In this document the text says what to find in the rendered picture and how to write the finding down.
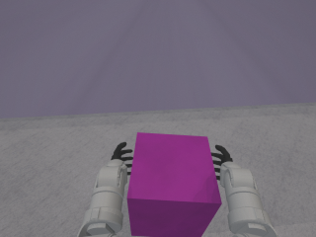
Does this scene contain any carton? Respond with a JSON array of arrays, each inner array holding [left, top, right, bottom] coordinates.
[[126, 132, 222, 237]]

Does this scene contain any robot right forearm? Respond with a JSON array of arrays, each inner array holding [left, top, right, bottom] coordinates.
[[219, 161, 278, 237]]

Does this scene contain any right robot hand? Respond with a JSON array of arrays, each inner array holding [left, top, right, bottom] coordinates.
[[211, 144, 233, 181]]

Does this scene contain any left robot hand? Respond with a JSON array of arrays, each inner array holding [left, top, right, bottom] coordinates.
[[111, 142, 133, 176]]

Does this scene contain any robot left forearm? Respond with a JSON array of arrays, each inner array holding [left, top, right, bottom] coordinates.
[[77, 159, 127, 237]]

